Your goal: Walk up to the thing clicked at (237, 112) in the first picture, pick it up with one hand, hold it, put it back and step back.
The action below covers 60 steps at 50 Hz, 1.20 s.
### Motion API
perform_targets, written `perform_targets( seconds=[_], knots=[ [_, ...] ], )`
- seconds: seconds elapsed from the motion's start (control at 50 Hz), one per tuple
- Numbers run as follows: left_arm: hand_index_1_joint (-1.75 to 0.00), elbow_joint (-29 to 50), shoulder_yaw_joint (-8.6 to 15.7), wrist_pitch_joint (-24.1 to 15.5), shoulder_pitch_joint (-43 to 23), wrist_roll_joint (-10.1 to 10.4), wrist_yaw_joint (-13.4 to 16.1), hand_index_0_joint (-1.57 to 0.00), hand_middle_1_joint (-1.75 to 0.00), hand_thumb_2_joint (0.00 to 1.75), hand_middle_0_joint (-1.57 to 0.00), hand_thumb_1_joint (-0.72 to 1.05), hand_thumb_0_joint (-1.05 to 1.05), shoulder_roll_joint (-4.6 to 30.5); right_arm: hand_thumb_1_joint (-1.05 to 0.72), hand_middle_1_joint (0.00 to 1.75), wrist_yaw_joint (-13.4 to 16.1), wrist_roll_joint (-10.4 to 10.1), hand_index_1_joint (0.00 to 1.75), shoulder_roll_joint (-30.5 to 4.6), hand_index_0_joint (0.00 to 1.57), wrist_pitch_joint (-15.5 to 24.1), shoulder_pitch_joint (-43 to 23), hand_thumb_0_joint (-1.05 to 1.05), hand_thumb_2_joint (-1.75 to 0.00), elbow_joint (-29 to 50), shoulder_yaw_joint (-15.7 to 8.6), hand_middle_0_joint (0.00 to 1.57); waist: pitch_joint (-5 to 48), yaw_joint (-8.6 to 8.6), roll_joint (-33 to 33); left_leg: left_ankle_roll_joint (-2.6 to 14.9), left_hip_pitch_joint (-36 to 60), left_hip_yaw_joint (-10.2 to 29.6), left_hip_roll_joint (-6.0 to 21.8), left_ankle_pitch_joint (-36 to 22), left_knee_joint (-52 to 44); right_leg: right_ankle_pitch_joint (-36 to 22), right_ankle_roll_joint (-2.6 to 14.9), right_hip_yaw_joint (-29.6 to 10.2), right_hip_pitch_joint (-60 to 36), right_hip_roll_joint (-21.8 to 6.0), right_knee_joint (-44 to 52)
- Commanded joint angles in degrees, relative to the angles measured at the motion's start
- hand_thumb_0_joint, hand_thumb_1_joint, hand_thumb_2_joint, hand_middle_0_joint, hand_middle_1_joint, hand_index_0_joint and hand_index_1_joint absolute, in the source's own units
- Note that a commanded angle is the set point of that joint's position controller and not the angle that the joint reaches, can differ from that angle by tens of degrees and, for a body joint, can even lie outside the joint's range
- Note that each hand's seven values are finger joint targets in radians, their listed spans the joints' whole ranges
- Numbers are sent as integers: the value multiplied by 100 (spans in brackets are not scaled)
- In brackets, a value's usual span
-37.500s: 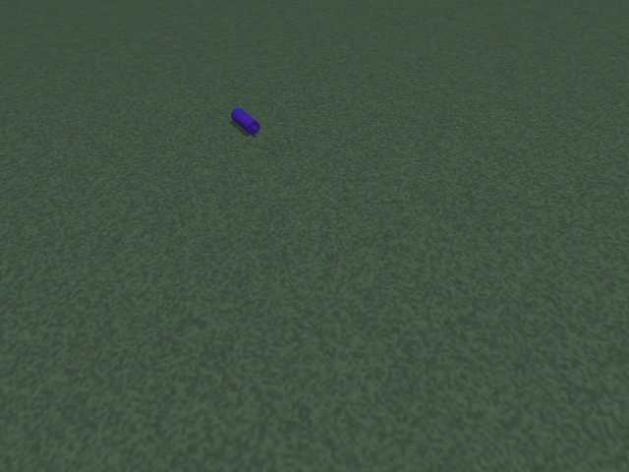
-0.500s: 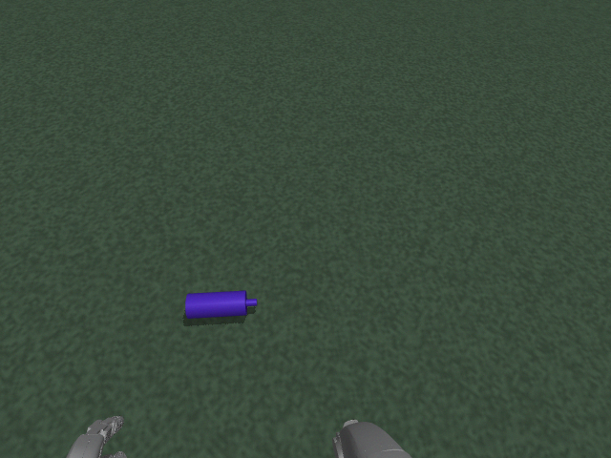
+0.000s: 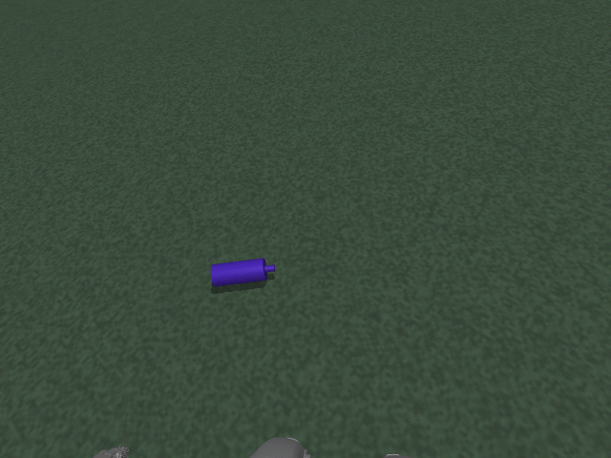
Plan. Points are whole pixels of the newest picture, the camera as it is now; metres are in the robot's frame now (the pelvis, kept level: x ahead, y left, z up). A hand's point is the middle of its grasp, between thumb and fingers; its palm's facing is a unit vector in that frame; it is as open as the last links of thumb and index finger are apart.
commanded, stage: step back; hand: left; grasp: from above
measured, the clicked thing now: (244, 271) +0.80 +0.34 -0.72
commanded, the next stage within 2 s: stand in 1.68 s
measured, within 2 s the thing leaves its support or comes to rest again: neither
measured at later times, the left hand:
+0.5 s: hand out of the picture -0.13 +0.26 -0.16, palm faces +0.00 -0.92 -0.39, open 7.4 cm
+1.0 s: hand out of the picture -0.19 +0.27 -0.14, palm faces +0.04 -0.92 -0.38, open 7.4 cm
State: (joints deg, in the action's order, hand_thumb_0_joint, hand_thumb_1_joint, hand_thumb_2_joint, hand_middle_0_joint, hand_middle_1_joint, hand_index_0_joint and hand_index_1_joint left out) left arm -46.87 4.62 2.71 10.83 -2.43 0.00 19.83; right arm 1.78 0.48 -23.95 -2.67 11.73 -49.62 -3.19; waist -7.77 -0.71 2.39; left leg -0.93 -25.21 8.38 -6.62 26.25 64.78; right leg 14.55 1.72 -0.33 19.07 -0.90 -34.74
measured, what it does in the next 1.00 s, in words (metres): walks backwards: left foot, then right foot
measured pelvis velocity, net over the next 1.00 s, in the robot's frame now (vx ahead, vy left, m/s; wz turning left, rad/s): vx -0.25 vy -0.01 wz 0.05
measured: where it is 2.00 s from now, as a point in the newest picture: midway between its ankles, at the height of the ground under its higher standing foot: outside the picture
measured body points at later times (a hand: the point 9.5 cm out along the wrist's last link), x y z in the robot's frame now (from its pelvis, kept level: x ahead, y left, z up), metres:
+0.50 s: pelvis -0.19 -0.01 -0.01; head -0.13 +0.00 +0.44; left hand -0.13 +0.31 -0.14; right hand -0.03 -0.32 -0.10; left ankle -0.10 +0.11 -0.73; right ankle -0.24 -0.15 -0.72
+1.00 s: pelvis -0.25 -0.01 +0.00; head -0.24 +0.00 +0.45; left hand -0.19 +0.32 -0.12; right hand -0.20 -0.32 -0.12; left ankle -0.26 +0.11 -0.73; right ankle -0.24 -0.14 -0.69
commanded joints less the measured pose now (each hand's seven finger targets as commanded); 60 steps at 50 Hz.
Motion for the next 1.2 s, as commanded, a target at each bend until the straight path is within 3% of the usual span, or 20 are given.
perform_targets(
  seconds=[0.0, 0.12, 0.16, 0.2, 0.26, 0.42, 0.48, 0.52, 0.56, 0.64, 0.72, 0.8, 0.82, 0.84, 0.88, 0.98, 1.08, 1.12, 1.14, 1.18],
  knots=[
    [-30, 582, 406, -132, 115, -17, 226, -20, -30, 90, -20, 90, 0, 1359, -90, 30, 84, 43, 30, -702, 20, 223, -153, 0, -90, 537, -152, 20, 1029, -342, -1392, -111, -623, -307, 259, 598, -1085, -2703, 1091, -1231, -1991, -1387, 612],
    [-30, 794, 299, 30, -440, 122, 177, -20, -30, 90, -20, 90, 0, 1530, -90, 30, 8, 79, 30, -844, 20, 202, 858, 0, -90, 79, -303, 20, 1482, 167, -1085, 269, 1314, -853, 485, -1249, -3999, -1654, 632, -1049, -997, -1281, 83],
    [-30, 906, 175, 29, -531, 166, 151, -20, -30, 90, -20, 90, 0, 1114, -90, 30, -18, 208, 30, -1572, 20, 171, 501, 0, -90, 225, -460, 20, 1083, 136, 923, 1069, 1623, 1735, 2253, -1942, -4501, 1108, -3, -137, 954, 32, -1387],
    [-30, 806, 360, 46, -808, 101, 226, -20, -30, 90, -20, 90, 0, 1473, -90, 30, -19, 236, 30, -1916, 20, 207, -338, 0, -90, 486, -509, 20, 540, 218, 1067, 2037, -211, 2495, 3184, -2045, -4908, 2245, -133, -875, 399, 318, -3550],
    [-30, 381, 333, 89, -176, 216, 163, -20, -30, 90, -20, 90, 0, 1297, -90, 30, 14, 290, 30, -1147, 20, 222, -878, 0, -90, 607, -248, 20, 447, -243, 294, 1300, 121, 542, 2022, -2696, -4479, 1362, -70, -1047, 676, 758, -4228],
    [-30, 149, 156, -229, 29, 122, 128, -20, -30, 90, -20, 90, 0, 1167, -90, 30, -92, 195, 30, -1165, 20, 93, -167, 0, -90, 462, -364, 20, 1260, 297, 966, 1421, 2344, 276, 1941, -1836, -3890, 1516, -368, -127, 347, 169, -561],
    [-30, -374, 159, -354, 790, 92, 121, -20, -30, 90, -20, 90, 0, 1103, -90, 30, -143, 164, 30, -1315, 20, -46, -485, 0, -90, 453, -395, 20, 1416, -51, 958, 1117, 1670, 54, 1811, -1435, -3423, 411, -102, 177, -864, 268, 1558],
    [-30, -404, 341, -425, 781, -65, 139, -20, -30, 90, -20, 90, 0, 1692, -90, 30, -170, 94, 30, -758, 20, -20, -509, 0, -90, 583, -206, 20, 1141, -77, -650, 501, -264, -434, 949, -356, -2124, 788, 306, -1919, -1521, -736, 1560],
    [-30, -38, 484, -383, -222, -94, 161, -20, -30, 90, -20, 90, 0, 2470, -90, 30, -71, 125, 30, -1030, 20, -19, -856, 0, -90, 580, -346, 20, 293, -278, -1539, 16, 86, 235, 701, 514, -748, 2524, 1431, -3581, 1054, -2418, 2269],
    [-30, -85, 303, -464, -503, -7, 175, -20, -30, 90, -20, 90, 0, 1557, -90, 30, -138, 17, 30, -833, 20, 110, -344, 0, -90, 164, -256, 20, 308, 119, -833, 13, -107, -6, 221, -406, -536, -273, 761, -1034, -61, -1010, 1235],
    [-30, -221, 373, -465, 165, -97, 90, -20, -30, 90, -20, 90, 0, 1737, -90, 30, -200, 121, 30, -776, 20, 270, -631, 0, -90, 228, -190, 20, 341, -379, -1477, -21, -245, -582, 509, 167, -2250, 1178, 742, -1233, -967, -1047, 1344],
    [-30, -143, 251, -321, -30, -13, 7, -20, -30, 90, -20, 90, 0, 1603, -90, 30, -191, 135, 30, -771, 20, 471, 69, 0, -90, -168, -316, 20, 571, -45, -1131, 100, 1511, -929, 366, -636, -4507, 786, 590, -881, -460, -956, 475],
    [-30, -142, 145, -306, 100, 1, 8, -20, -30, 90, -20, 90, 0, 1307, -90, 30, -155, 181, 30, -932, 20, 527, 329, 0, -90, -275, -413, 20, 812, 44, -542, 232, 2383, -95, 763, -754, -4515, 542, 383, -667, 200, -760, -328],
    [-30, -45, 29, -313, 131, 108, -16, -20, -30, 90, -20, 90, 0, 899, -90, 30, -130, 235, 30, -1369, 20, 575, 472, 0, -90, -261, -493, 20, 929, 121, 829, 747, 2806, 2021, 2040, 85, -5071, 1214, 10, -1, 1369, 21, -1542],
    [-30, -56, 245, -365, -603, 61, 35, -20, -30, 90, -20, 90, 0, 1648, -90, 30, -161, 158, 30, -1870, 20, 560, 344, 0, -90, -235, -595, 20, 191, 310, 391, 1743, 1310, 2898, 2821, 1318, -5319, 1881, 17, -429, 1257, -210, -2054],
    [-30, -255, 194, -464, -238, 111, -98, -20, -30, 90, -20, 90, 0, 1308, -90, 30, -171, 174, 30, -1223, 20, 614, 229, 0, -90, -205, -418, 20, 315, 166, 596, 1170, 1544, 934, 1915, -918, -4697, 1119, -56, -40, 729, -163, -1088],
    [-30, -604, 205, -517, 210, 103, -32, -20, -30, 90, -20, 90, 0, 1204, -90, 30, -191, 112, 30, -1073, 20, 414, -341, 0, -90, -18, -298, 20, 560, -163, 729, 822, 274, 74, 1490, -389, -3896, 55, -70, 457, -1233, 248, 629],
    [-30, -736, 307, -582, 508, 39, 66, -20, -30, 90, -20, 90, 0, 1467, -90, 30, -158, 45, 30, -447, 20, 374, -144, 0, -90, 32, -75, 20, 841, -321, -421, 411, -441, -292, 960, -336, -2527, 179, 62, -781, -2197, -405, 1322],
    [-30, -650, 380, -637, 501, -10, 106, -20, -30, 90, -20, 90, 0, 1914, -90, 30, -132, 25, 30, -234, 20, 368, -81, 0, -90, 99, -7, 20, 799, -320, -1360, 153, -894, -352, 298, 389, -1627, 924, 471, -2734, -1913, -1661, 2085],
    [-30, -397, 349, -612, -353, 19, 70, -20, -30, 90, -20, 90, 0, 2008, -90, 30, -71, 69, 30, -939, 20, 306, 246, 0, -90, -236, -234, 20, 314, -48, -824, 125, 19, -152, 730, 729, -1167, 2140, 1177, -2999, -316, -2142, 2162]
  ],
)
